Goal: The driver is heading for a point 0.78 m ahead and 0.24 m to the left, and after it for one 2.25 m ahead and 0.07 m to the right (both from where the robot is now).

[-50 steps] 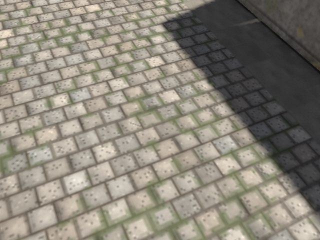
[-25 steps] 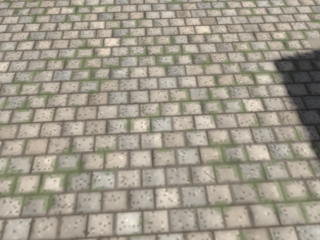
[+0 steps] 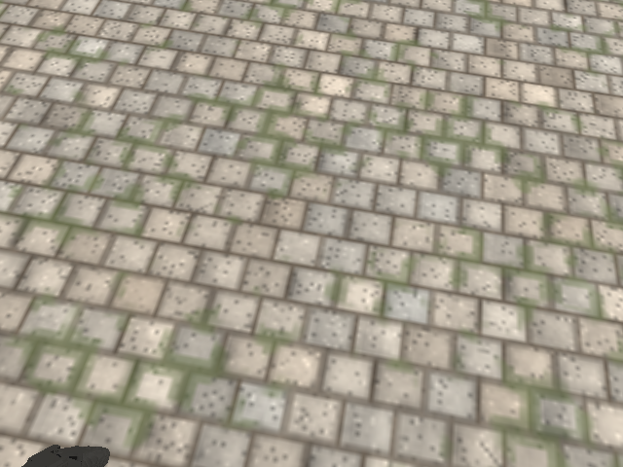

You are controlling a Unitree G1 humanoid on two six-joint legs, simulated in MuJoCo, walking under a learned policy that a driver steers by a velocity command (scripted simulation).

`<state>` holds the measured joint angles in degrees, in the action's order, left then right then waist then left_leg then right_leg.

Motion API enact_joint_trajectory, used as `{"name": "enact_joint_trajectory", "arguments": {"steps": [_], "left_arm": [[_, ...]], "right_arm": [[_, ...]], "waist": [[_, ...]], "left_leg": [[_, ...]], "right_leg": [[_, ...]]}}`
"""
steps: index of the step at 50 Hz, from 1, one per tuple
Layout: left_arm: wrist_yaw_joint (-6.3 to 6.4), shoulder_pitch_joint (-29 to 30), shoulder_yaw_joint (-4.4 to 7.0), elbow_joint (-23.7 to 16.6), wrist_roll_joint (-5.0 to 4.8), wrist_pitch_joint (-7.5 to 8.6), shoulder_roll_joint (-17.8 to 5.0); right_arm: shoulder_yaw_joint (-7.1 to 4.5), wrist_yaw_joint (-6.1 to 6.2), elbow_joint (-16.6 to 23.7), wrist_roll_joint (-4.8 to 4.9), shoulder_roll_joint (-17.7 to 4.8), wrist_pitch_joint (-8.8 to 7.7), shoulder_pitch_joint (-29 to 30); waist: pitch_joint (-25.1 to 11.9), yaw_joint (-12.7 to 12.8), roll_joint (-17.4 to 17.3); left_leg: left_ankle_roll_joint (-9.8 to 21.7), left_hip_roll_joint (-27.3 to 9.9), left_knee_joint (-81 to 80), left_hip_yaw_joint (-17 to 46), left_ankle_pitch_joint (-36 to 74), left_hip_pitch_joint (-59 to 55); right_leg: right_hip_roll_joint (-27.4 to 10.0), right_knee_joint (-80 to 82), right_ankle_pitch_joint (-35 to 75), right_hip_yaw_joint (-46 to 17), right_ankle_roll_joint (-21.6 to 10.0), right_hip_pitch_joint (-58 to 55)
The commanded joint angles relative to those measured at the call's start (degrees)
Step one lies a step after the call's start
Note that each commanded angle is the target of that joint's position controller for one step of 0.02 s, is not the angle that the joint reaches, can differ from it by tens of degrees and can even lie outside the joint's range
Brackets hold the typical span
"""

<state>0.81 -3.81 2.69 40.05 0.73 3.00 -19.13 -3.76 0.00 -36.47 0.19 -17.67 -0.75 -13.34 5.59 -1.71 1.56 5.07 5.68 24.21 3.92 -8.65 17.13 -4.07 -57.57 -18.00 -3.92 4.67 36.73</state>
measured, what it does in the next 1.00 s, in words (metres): walks ahead: right foot, then left foot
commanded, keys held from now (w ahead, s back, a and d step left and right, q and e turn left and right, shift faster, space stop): no key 1.00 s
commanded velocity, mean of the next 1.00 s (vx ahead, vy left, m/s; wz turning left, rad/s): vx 0.04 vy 0.00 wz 0.13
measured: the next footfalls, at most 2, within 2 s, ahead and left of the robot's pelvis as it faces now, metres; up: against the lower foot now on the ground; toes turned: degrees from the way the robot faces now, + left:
right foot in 0.20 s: +0.21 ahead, -0.14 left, +0.00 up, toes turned +6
left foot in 0.46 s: +0.12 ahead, +0.11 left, +0.00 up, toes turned +2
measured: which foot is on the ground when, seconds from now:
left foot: down 0.00-0.22, up 0.24-0.44, down 0.46-1.00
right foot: up 0.00-0.18, down 0.20-1.00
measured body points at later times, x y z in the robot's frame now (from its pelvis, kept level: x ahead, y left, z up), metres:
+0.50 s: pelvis +0.11 -0.04 -0.01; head +0.13 -0.03 +0.44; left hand +0.23 +0.22 -0.12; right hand +0.25 -0.29 -0.13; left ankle +0.08 +0.11 -0.74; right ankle +0.17 -0.15 -0.74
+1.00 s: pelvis +0.13 -0.01 -0.01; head +0.14 -0.01 +0.44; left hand +0.21 +0.26 -0.14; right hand +0.22 -0.26 -0.15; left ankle +0.08 +0.11 -0.74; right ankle +0.17 -0.15 -0.74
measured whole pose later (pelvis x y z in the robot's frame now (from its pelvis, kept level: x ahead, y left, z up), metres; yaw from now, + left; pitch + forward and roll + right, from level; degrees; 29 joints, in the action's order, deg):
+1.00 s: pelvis +0.13 -0.01 -0.01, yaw +5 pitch -2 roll +0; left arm 1.6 -8.4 1.8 54.2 0.1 -0.8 -14.3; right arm -1.6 1.8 -54.2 -0.3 -12.7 0.0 -13.6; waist 2.4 0.7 0.4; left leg -0.5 0.5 29.6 3.4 -20.3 7.6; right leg -1.3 -30.2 -13.8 -1.0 1.6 14.6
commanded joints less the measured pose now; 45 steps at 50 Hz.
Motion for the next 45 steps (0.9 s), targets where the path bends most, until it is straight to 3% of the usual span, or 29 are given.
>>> {"name": "enact_joint_trajectory", "arguments": {"steps": [1,6,8,9,10,11,12,13,14,16,19,22,23,24,25,26,27,28,31,45], "left_arm": [[0.00,-4.8,0.55,-1.2,0.03,-0.49,-2.9],[-0.96,0.1,0.63,-2.5,-0.52,-0.29,-3.6],[-1.28,-0.5,1.10,-2.7,-0.18,0.14,-4.2],[-1.42,-1.9,1.20,-2.4,0.07,0.51,-3.9],[-1.33,-2.4,1.30,-2.6,0.89,0.98,-4.7],[-0.93,-2.5,1.74,-3.6,1.94,1.12,-8.2],[-0.70,-2.8,1.13,-2.9,2.42,0.39,-5.7],[-0.89,-4.1,0.07,-2.1,1.20,0.01,-2.0],[-1.14,-5.1,-0.21,-1.5,0.70,-0.19,-1.5],[-1.13,-4.0,0.45,-1.1,0.16,-0.57,-4.2],[-1.00,1.0,0.41,-1.2,0.12,-1.60,-3.6],[-0.96,-0.4,-0.03,-0.1,-0.50,-2.31,-2.3],[-1.12,-2.1,-0.34,0.6,-0.52,-2.03,-1.6],[-1.45,-2.8,-0.62,0.9,0.04,-1.62,-1.1],[-1.72,-3.7,-0.58,0.7,0.38,-1.35,-0.7],[-1.68,-1.6,-0.55,1.1,0.78,-1.27,-1.4],[-1.60,-0.8,-0.45,1.2,0.54,-1.27,-1.3],[-1.29,-1.0,-0.51,1.6,0.29,-1.38,-0.9],[-0.75,-2.5,-0.39,2.9,-0.07,-1.66,-0.8],[0.70,-3.6,0.33,10.0,-0.58,-3.02,-1.4]], "right_arm": [[-2.71,1.49,3.6,0.41,-9.3,0.08,2.8],[-1.80,1.42,1.2,-0.14,-8.0,0.87,0.7],[-1.31,1.23,0.8,0.05,-7.1,0.88,1.3],[-0.93,1.25,0.6,0.31,-6.4,0.83,2.3],[-0.40,1.23,0.2,-0.08,-4.8,0.50,1.0],[0.29,1.16,0.1,-1.58,-2.7,-0.07,-3.6],[0.39,1.50,-1.3,-1.17,-2.6,0.01,-7.8],[-0.02,1.73,-1.1,-1.11,-5.3,0.67,-5.4],[-0.60,1.93,-0.6,-0.48,-6.7,1.49,-1.9],[-1.16,2.11,-1.1,-0.19,-6.8,3.30,-0.1],[-0.09,1.88,-3.4,0.05,-2.5,3.71,-1.3],[-0.02,1.42,-6.0,-0.38,-1.5,3.22,-2.7],[-0.11,1.34,-5.6,-1.01,-2.7,3.18,-1.4],[-0.37,1.48,-4.6,-1.40,-4.9,3.18,0.0],[-1.00,1.45,-5.8,-1.00,-6.9,3.18,0.9],[-0.50,1.26,-5.5,-0.95,-4.2,2.81,1.7],[-0.09,1.27,-6.0,-1.34,-3.1,2.39,1.7],[-0.16,1.40,-6.3,-1.43,-3.5,1.94,1.8],[-0.02,1.63,-7.9,-1.00,-3.3,0.82,0.0],[0.63,1.99,-14.3,-0.47,-1.8,0.25,-1.8]], "waist": [[-12.9,2.6,-5.8],[-11.9,-0.3,-7.8],[-11.0,0.5,-8.6],[-10.5,2.0,-8.6],[-10.5,2.2,-6.9],[-13.9,-0.8,1.4],[-16.4,-1.7,9.2],[-16.4,0.0,10.2],[-15.1,1.7,9.0],[-12.6,2.0,6.4],[-9.9,0.3,6.9],[-11.4,-0.1,7.2],[-11.5,0.7,5.8],[-10.8,1.7,2.7],[-8.9,4.2,-4.7],[-7.6,2.6,-4.1],[-6.7,2.6,-3.9],[-6.1,2.7,-3.9],[-6.4,2.6,-4.1],[-5.7,2.3,-2.0]], "left_leg": [[9.0,-12.5,-2.9,8.2,33.3,-4.1],[7.4,-13.9,0.5,11.5,25.5,-6.0],[6.4,-14.4,3.4,14.1,22.0,-6.9],[4.9,-13.1,5.2,14.3,18.7,-6.3],[2.4,-10.3,7.4,13.9,13.7,-4.5],[-0.9,-5.3,13.4,10.4,0.0,-0.7],[-4.6,-1.9,18.1,6.4,-18.8,3.2],[-6.9,-3.8,21.3,5.2,-25.0,4.8],[-7.8,-4.3,24.1,4.9,-26.2,6.9],[-9.6,-5.6,29.3,4.5,-26.1,8.2],[-9.9,-6.5,16.7,1.1,-19.1,0.5],[-8.4,-4.9,0.9,-2.1,-2.7,-8.5],[-7.4,-6.4,-0.3,-0.1,0.8,-10.9],[-5.7,-10.0,-0.4,3.4,3.5,-11.5],[-3.3,-9.6,1.3,3.6,-4.2,-5.7],[-2.7,-9.0,0.0,3.3,-9.5,-2.2],[-3.3,-9.0,-0.8,3.5,-10.2,-0.9],[-3.9,-8.7,-0.9,3.3,-8.1,-0.5],[-4.6,-8.4,0.3,2.8,-1.9,-1.8],[-4.6,-7.2,0.2,1.2,4.1,-4.1]], "right_leg": [[1.9,7.9,8.4,1.4,1.2,-7.4],[3.1,18.5,11.4,1.0,-0.3,-11.0],[3.5,23.4,10.1,1.2,-2.3,-13.3],[3.5,29.2,15.0,1.9,-3.7,-17.0],[0.8,33.5,27.4,-0.5,-5.6,-22.6],[-8.2,31.4,47.8,-8.0,-9.5,-30.9],[-14.6,31.5,52.2,-16.0,-18.3,-34.5],[-16.9,33.9,45.4,-21.4,-21.6,-33.7],[-15.8,35.3,38.8,-21.6,-21.2,-33.9],[-14.3,37.2,27.8,-19.1,-19.1,-31.1],[-7.8,38.3,19.9,-9.8,-14.5,-23.9],[-4.6,36.2,14.0,-5.3,-12.6,-23.0],[-3.9,36.2,9.1,-5.1,-10.4,-21.4],[-2.6,35.0,4.1,-3.8,-8.0,-19.5],[1.1,34.7,0.5,0.5,-5.9,-21.1],[1.8,32.7,1.7,1.6,-4.6,-23.6],[1.9,31.8,3.7,1.9,-4.7,-24.2],[1.7,31.2,6.0,1.8,-5.1,-24.6],[1.8,29.8,12.2,2.1,-5.4,-25.3],[1.9,29.7,17.1,2.4,-4.4,-27.7]]}}
Velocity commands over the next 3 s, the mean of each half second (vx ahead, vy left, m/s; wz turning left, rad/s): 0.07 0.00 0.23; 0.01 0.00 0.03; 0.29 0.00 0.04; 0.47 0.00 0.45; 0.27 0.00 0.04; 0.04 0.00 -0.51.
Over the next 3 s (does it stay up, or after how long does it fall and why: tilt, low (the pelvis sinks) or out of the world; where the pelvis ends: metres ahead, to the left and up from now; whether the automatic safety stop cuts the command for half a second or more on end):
stays up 0.79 0.14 0.00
